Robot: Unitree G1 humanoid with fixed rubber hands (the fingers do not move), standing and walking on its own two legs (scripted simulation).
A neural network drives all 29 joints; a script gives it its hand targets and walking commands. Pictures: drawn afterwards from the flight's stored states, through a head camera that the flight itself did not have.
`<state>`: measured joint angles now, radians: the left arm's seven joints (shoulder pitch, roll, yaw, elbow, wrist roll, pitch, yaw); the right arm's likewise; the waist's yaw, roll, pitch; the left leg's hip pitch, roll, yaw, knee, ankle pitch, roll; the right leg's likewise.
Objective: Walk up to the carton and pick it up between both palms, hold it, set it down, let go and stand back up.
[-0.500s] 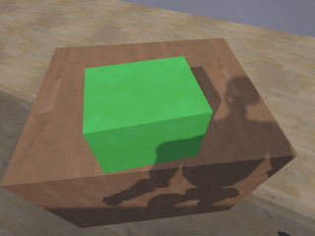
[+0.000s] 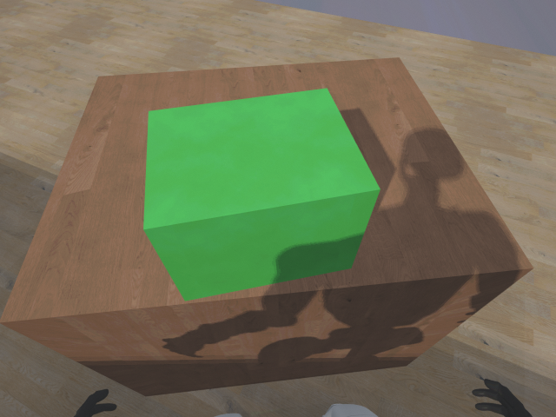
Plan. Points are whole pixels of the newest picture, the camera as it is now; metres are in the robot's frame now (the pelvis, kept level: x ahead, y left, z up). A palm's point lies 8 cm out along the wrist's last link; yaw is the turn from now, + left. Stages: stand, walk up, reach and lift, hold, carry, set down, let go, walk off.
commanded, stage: reach and lift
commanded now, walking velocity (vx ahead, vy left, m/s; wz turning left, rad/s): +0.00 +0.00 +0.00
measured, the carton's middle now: (256, 194) +0.43 +0.05 +0.06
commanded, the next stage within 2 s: none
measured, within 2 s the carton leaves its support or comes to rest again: neither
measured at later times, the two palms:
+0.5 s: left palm (89, 370) +0.20 +0.29 -0.04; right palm (504, 368) +0.18 -0.29 -0.04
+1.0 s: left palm (94, 395) +0.16 +0.25 +0.01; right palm (538, 381) +0.15 -0.30 +0.01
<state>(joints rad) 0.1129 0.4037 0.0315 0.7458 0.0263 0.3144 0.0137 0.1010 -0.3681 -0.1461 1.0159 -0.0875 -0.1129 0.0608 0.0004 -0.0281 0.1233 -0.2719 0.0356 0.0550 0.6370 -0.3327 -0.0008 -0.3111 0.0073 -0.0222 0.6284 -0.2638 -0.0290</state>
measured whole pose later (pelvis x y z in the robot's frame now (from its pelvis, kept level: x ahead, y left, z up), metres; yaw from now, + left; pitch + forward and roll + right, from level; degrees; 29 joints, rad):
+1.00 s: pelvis -0.02 -0.01 +0.02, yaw +1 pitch -6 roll +0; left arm 0.24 0.23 0.12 0.17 0.03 0.33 0.06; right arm 0.27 -0.39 -0.11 0.30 0.10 0.09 0.15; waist 0.00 0.01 0.05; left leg -0.14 0.05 0.05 0.42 -0.19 0.03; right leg -0.17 0.03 -0.03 0.40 -0.14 -0.02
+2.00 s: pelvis +0.00 -0.02 +0.02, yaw +3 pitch -4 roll +0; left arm 0.34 0.26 0.08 -0.29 -0.18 0.27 0.13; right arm 0.40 -0.41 -0.15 -0.13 0.34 0.11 0.16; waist 0.00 -0.04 0.04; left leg -0.06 -0.03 0.05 0.37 -0.25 0.03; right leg -0.16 0.04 -0.05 0.37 -0.15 -0.06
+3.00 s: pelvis +0.00 -0.02 +0.02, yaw +3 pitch -3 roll +0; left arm -0.39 0.34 0.22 0.07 -0.21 0.69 0.10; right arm -0.42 -0.54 -0.06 0.38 0.44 0.37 0.12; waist 0.00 -0.02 0.03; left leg -0.06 -0.03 0.05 0.36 -0.24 0.04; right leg -0.16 0.04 -0.05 0.36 -0.14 -0.05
